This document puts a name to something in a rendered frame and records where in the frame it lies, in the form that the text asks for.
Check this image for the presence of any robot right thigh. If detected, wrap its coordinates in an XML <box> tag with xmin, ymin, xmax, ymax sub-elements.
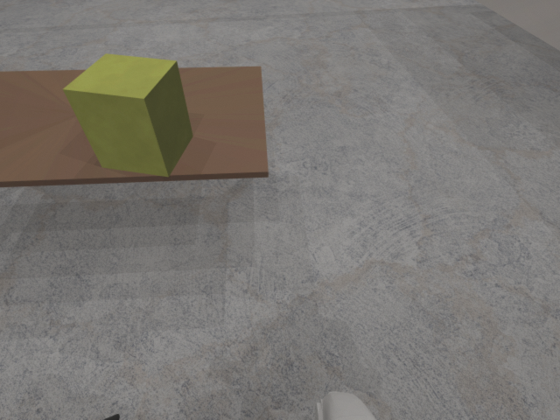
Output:
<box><xmin>316</xmin><ymin>392</ymin><xmax>376</xmax><ymax>420</ymax></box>

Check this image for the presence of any carton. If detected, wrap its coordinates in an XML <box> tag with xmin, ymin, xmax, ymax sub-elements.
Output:
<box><xmin>63</xmin><ymin>53</ymin><xmax>193</xmax><ymax>177</ymax></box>

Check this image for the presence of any table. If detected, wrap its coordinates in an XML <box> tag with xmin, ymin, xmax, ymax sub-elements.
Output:
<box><xmin>0</xmin><ymin>66</ymin><xmax>269</xmax><ymax>187</ymax></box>

